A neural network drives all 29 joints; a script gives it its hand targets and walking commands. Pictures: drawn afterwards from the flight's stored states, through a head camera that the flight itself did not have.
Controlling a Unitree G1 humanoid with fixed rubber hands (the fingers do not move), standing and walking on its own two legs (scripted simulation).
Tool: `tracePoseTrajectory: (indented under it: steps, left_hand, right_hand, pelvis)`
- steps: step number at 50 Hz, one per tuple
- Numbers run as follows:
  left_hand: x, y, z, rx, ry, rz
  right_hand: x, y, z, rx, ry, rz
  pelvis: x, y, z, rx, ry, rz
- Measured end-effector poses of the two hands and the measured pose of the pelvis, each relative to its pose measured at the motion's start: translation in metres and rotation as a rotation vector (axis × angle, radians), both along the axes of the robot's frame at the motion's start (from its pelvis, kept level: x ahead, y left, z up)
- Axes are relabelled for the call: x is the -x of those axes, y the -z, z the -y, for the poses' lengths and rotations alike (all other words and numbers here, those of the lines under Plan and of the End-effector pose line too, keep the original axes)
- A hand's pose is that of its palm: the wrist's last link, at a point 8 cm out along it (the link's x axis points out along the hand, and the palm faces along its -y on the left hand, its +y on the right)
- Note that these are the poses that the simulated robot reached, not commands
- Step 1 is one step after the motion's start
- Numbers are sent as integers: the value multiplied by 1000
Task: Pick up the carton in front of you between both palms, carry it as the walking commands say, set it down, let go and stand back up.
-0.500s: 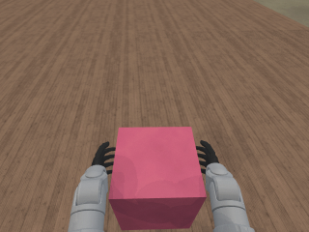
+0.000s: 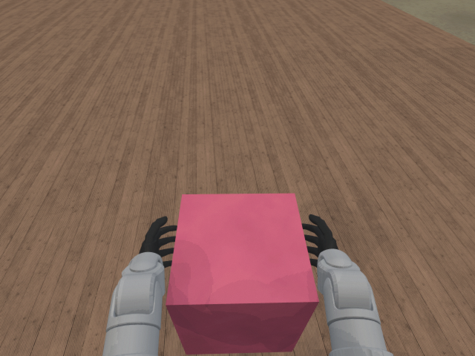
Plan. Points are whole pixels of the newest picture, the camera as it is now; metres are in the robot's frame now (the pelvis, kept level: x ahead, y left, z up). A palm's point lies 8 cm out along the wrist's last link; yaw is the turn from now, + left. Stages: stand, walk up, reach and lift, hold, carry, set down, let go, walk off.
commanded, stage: carry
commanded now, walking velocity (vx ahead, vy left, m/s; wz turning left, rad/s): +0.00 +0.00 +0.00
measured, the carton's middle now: (239, 275) +0.30 +0.00 -0.04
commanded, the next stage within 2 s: hold in 0.24 s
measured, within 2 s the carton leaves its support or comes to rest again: neither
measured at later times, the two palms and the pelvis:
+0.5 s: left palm (157, 269) +0.27 +0.13 +0.05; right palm (342, 273) +0.26 -0.16 +0.05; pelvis -0.02 +0.00 +0.01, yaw -3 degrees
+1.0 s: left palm (155, 261) +0.28 +0.14 +0.06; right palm (342, 276) +0.25 -0.16 +0.06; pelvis -0.03 +0.02 +0.01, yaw -6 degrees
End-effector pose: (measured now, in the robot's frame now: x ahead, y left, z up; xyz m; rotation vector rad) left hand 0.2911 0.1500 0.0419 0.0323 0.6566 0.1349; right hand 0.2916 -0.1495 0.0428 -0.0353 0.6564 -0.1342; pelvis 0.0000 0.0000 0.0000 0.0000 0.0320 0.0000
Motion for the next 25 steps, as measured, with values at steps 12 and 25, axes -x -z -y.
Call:
tracePoseTrajectory:
  steps: [12,25]
  left_hand:
    - [4,0,3,-1,2,-1]
    - [19,-4,15,-2,55,-4]
  right_hand:
    - [4,0,3,1,0,-1]
    - [34,-5,15,14,40,-5]
  pelvis:
    - [4,0,2,0,1,1]
    - [21,-8,1,2,45,148]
